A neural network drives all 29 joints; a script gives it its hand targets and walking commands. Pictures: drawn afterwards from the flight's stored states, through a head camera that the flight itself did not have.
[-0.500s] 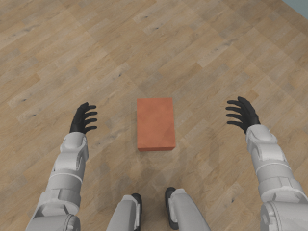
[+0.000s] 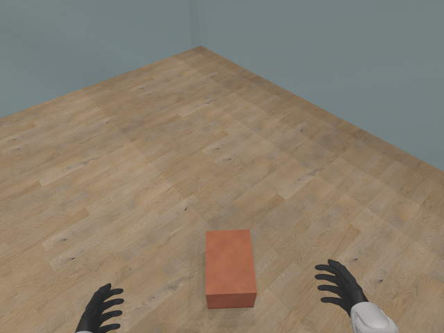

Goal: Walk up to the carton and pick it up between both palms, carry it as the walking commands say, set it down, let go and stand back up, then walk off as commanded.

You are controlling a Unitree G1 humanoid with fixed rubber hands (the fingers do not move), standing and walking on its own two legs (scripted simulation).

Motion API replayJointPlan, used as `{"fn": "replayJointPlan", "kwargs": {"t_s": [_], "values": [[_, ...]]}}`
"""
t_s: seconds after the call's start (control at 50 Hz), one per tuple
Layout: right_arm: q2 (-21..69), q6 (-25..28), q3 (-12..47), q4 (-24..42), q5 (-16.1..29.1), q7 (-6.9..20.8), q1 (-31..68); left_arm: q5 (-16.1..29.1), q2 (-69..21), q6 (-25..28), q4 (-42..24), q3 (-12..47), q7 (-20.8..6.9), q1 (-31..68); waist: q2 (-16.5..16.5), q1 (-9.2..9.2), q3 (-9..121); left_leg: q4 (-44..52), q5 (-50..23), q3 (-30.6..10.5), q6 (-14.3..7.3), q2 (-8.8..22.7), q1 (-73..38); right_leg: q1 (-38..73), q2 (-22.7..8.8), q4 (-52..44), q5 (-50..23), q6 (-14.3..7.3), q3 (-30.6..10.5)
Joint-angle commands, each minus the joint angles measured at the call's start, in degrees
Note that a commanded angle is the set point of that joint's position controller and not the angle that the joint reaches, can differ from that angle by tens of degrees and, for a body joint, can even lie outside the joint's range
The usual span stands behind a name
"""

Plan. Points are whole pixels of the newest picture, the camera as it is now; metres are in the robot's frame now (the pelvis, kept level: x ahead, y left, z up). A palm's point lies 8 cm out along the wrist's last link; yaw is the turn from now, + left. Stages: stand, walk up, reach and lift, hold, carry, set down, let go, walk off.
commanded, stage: let go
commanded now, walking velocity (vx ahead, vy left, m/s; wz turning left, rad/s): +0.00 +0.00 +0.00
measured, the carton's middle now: (229, 268) +0.52 -0.05 -0.67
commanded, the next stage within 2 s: stand in 0.40 s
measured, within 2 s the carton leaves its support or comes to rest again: neither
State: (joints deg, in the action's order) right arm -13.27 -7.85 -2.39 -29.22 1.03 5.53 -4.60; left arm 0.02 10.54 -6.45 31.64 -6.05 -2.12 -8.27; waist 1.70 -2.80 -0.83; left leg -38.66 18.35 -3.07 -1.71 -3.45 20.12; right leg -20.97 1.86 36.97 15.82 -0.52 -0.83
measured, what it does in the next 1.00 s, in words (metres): shifts its weight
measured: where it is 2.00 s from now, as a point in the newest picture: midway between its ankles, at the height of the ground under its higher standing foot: outside the picture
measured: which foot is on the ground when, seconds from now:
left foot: down 0.00-1.00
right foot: down 0.00-1.00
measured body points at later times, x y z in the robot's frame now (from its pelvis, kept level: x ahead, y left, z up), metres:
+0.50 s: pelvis +0.01 -0.04 +0.01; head +0.00 -0.06 +0.46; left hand +0.18 +0.20 -0.06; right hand +0.18 -0.30 -0.07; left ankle +0.02 +0.09 -0.72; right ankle +0.04 -0.11 -0.72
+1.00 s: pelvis +0.09 -0.04 +0.01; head +0.11 -0.05 +0.46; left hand +0.25 +0.25 -0.07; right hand +0.21 -0.31 -0.11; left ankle +0.02 +0.09 -0.72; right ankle +0.04 -0.11 -0.72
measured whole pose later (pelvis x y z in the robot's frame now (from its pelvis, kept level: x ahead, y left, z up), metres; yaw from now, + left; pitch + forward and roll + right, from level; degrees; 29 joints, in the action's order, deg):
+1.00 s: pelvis +0.09 -0.04 +0.01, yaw +0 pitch +2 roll +1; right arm -15.9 -1.4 -2.4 -40.3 0.7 0.0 -11.7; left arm -1.9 17.8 -1.0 33.8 -5.6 0.7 -13.3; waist 1.1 -2.8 -0.5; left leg -33.3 21.9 -3.1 0.7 -1.1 11.7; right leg -14.2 3.9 34.8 21.0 -3.9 -0.4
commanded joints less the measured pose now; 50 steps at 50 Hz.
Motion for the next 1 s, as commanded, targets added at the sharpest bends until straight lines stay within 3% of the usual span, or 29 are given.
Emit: {"fn": "replayJointPlan", "kwargs": {"t_s": [0.0,0.02,0.04,0.06,0.08,0.1,0.12,0.14,0.2,0.22,0.24,0.3,0.32,0.36,0.38,0.4,0.46,0.54,0.56,0.58,0.62,0.64,0.66,0.7,0.72,0.74,0.76,0.84,0.98], "values": [[-7.0,0.1,-1.3,16.0,-3.0,0.3,-4.2,-0.4,2.3,1.1,-17.3,3.2,-1.5,0.6,2.1,1.22,-3.3,28.5,17.2,-2.5,-1.1,8.7,17.3,34.9,3.5,-5.1,-4.6,1.8,3.4],[-6.6,0.2,-1.4,16.4,-3.3,0.1,-2.7,-2.4,4.6,1.1,-17.4,2.1,-1.3,0.3,2.1,3.44,-4.3,28.4,17.6,-2.3,-1.6,8.1,16.8,36.5,3.9,-5.1,-4.0,2.7,4.3],[-6.5,-0.5,-0.3,15.6,-3.3,0.3,-4.2,-1.8,3.3,1.1,-17.3,3.3,-1.1,0.7,-0.1,1.98,-7.0,29.0,18.1,-1.9,-2.0,8.8,17.4,37.3,4.0,-5.5,-4.4,3.0,4.1],[-5.4,-0.1,-0.3,16.2,-2.8,0.1,-3.4,-4.2,4.9,0.8,-16.1,1.9,-1.2,-0.2,3.0,4.26,-6.4,28.7,17.2,-2.0,-2.5,8.2,16.7,37.5,3.4,-6.1,-4.3,3.4,3.9],[-4.6,-0.8,0.9,15.3,-1.8,0.6,-3.6,-1.4,3.8,0.2,-14.3,4.4,-1.8,0.4,-1.2,2.88,-7.3,27.7,17.2,-1.7,-2.2,8.1,13.4,35.1,3.0,-6.8,-2.8,3.2,3.7],[-5.6,-0.7,0.2,16.6,-1.9,0.3,-1.1,-2.8,4.8,-0.1,-16.0,3.9,-1.8,3.0,4.4,3.62,-10.2,28.3,20.5,-2.0,-2.0,7.8,13.9,35.6,3.4,-6.7,-0.9,3.1,4.2],[-4.4,-1.3,0.6,16.3,-2.4,0.4,-1.9,-1.2,5.1,-0.2,-14.9,4.5,-2.2,2.2,-2.6,3.18,-11.0,27.2,22.4,-1.6,-3.0,8.4,13.3,34.0,2.5,-7.1,2.0,2.9,4.4],[-4.9,-1.0,0.0,18.2,-2.6,0.5,-1.8,-3.0,6.3,-0.2,-17.1,1.4,-2.3,2.3,1.2,5.18,-7.0,26.9,21.3,-1.8,-2.0,7.8,10.3,35.3,1.8,-7.7,2.0,2.5,3.9],[-4.0,-2.3,-0.3,16.0,-3.7,-0.1,-5.7,-1.1,5.1,-1.0,-15.4,1.7,-2.8,1.5,-1.3,2.85,-9.3,22.9,16.0,1.1,-0.9,6.1,5.8,30.6,-1.0,-11.8,3.9,1.2,1.1],[-3.1,-1.5,0.2,19.6,-2.8,-0.3,-3.2,-2.2,6.8,-0.2,-17.7,1.6,-3.3,3.0,-5.9,4.98,-8.9,20.5,10.8,0.3,-1.4,4.5,2.7,28.2,-1.6,-13.0,3.8,0.8,0.7],[-2.8,-2.2,-0.1,17.2,-4.0,-0.4,-4.6,-1.4,6.0,-1.1,-16.5,1.8,-3.5,1.7,-10.6,2.97,-6.9,16.6,3.5,2.3,0.6,2.2,-2.7,23.2,-2.7,-16.1,6.1,0.3,-1.4],[-3.6,-1.0,-0.6,20.1,-2.6,-1.7,-6.3,-2.7,10.3,-0.5,-18.6,-0.1,-3.3,-0.3,-14.7,3.00,-2.6,8.9,-9.8,1.8,1.6,-1.0,-20.1,9.3,-4.5,-20.1,8.6,-1.6,-6.0],[-3.6,-0.9,-1.1,19.9,-2.7,-2.1,-6.6,-2.1,10.0,0.0,-20.1,0.5,-3.6,0.9,-12.1,1.95,1.6,10.4,-9.1,1.2,0.9,-0.3,-20.5,15.3,-3.1,-17.5,3.9,-0.6,-4.5],[-4.1,-1.8,0.3,19.9,-1.4,-2.7,-7.8,-2.2,13.0,0.6,-17.3,-1.2,-4.1,-0.3,-16.2,2.16,-0.1,7.0,-8.2,1.9,1.6,-1.9,-23.7,11.3,-5.6,-22.8,13.9,-0.9,-7.1],[-11.4,1.3,-3.0,5.2,-3.1,-4.4,-7.5,-1.7,13.4,1.8,-6.0,-2.2,-0.6,1.5,-2.7,2.02,3.5,7.6,1.9,1.3,2.2,2.1,-11.5,1.8,-6.2,-17.4,17.1,0.1,-9.3],[-12.0,2.3,-3.1,5.1,-4.1,-5.0,-8.8,-2.7,14.0,2.3,-6.9,-1.4,0.9,2.5,-3.7,0.87,-3.5,9.9,9.1,-2.2,1.0,1.8,-5.5,-2.1,-4.9,-17.1,23.5,0.3,-8.8],[-12.6,4.4,-3.2,3.0,-4.8,-4.9,-9.9,-2.9,14.9,3.6,-4.6,-1.5,2.2,-0.6,-2.7,2.93,-4.4,13.1,22.6,-5.3,-0.9,5.2,2.0,-2.1,-4.3,-13.6,25.5,0.9,-6.9],[-12.3,6.7,-3.6,1.5,-3.6,-4.9,-4.5,-3.1,12.8,5.4,-3.5,-0.8,2.3,-1.6,0.2,3.62,-1.9,15.0,14.7,-7.2,-0.6,6.1,3.7,5.7,-1.7,-9.7,8.9,-0.2,-4.7],[-12.0,7.3,-3.9,0.5,-4.3,-5.4,-4.1,-3.4,12.2,5.9,-3.4,-1.0,2.2,-0.7,-3.7,3.67,2.4,13.9,5.5,-5.6,0.1,5.9,1.2,10.3,-2.7,-8.2,2.3,-0.7,-4.7],[-13.7,7.8,-3.9,-1.5,-3.7,-5.3,-4.7,-3.1,13.6,6.2,-2.5,-1.0,2.5,-1.2,-0.9,4.02,6.5,12.3,1.4,-4.8,0.2,6.3,-2.3,11.9,-3.9,-8.1,-4.0,-1.7,-6.4],[-14.3,8.3,-3.5,-2.1,-3.2,-6.1,-5.3,-2.2,15.3,6.9,-2.7,-0.7,2.8,0.0,-3.7,2.80,12.0,9.8,-13.7,-4.3,0.8,6.1,-5.6,15.7,-5.1,-5.7,-18.4,-2.3,-6.7],[-15.2,7.4,-3.4,-4.0,-2.9,-6.0,-4.5,-2.5,14.5,7.1,-1.3,-0.3,2.9,-1.8,-2.3,3.50,11.8,11.0,-10.4,-3.7,0.7,6.2,-8.2,12.7,-5.2,-8.5,-12.8,-1.2,-7.2],[-14.9,7.8,-3.5,-3.7,-3.0,-5.9,-5.0,-2.5,15.8,6.9,-0.8,-0.5,3.0,-0.1,-7.1,2.90,6.9,11.6,-11.6,-4.2,1.0,6.5,-6.4,11.1,-5.5,-9.4,-12.0,-1.2,-6.7],[-14.8,7.5,-3.2,-4.4,-3.3,-5.4,-6.6,-2.5,16.1,6.7,-0.4,-0.1,3.0,-1.1,-2.5,2.47,2.9,12.0,-7.1,-4.6,0.7,6.1,-4.0,9.5,-5.1,-11.6,-8.4,-1.2,-7.0],[-13.2,7.9,-2.5,-5.4,-3.5,-5.3,-6.3,-2.6,15.6,7.2,0.1,-0.5,3.1,-1.0,-5.9,2.25,3.0,11.9,-8.0,-3.0,0.4,6.1,-3.9,10.2,-5.9,-11.6,-11.1,-0.8,-7.2],[-13.7,8.3,-2.4,-6.3,-3.8,-5.6,-5.2,-2.0,16.3,7.6,-0.2,-0.7,3.1,-1.6,-1.4,3.27,5.9,11.4,-10.4,-3.3,1.0,5.8,-6.2,10.6,-5.5,-11.5,-13.6,-1.0,-8.9],[-14.4,8.4,-2.7,-6.7,-3.2,-5.8,-7.0,-2.9,17.2,8.0,0.3,-0.6,3.3,-1.7,-4.0,1.93,8.9,10.9,-13.0,-3.3,1.2,6.3,-6.3,14.1,-6.5,-9.4,-16.7,-1.1,-8.0],[-13.9,8.4,-1.8,-6.9,-2.5,-6.1,-6.1,-2.3,16.1,7.5,1.1,-0.7,4.0,-6.4,-5.9,4.02,14.1,4.3,-31.4,-0.4,0.7,6.3,-6.8,20.8,-7.6,-4.8,-39.6,-2.4,-8.2],[-13.9,8.8,-2.3,-8.2,-3.1,-6.6,-5.4,-1.8,16.5,6.8,1.8,-0.6,4.1,-4.3,-5.4,3.45,14.2,6.8,-28.5,-1.2,0.8,6.0,-9.9,19.3,-6.1,-7.4,-36.3,-1.8,-6.5]]}}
